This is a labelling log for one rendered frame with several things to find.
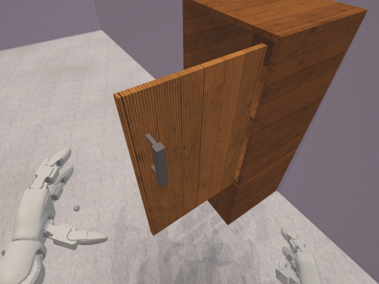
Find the left robot hand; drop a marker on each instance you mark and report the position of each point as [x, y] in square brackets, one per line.
[36, 205]

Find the robot left forearm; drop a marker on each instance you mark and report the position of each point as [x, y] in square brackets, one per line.
[22, 262]

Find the handle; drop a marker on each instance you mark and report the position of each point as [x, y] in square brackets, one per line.
[160, 167]

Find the right robot hand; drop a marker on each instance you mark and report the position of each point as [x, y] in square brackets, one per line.
[304, 269]

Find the cupboard door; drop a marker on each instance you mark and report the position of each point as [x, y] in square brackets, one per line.
[200, 115]

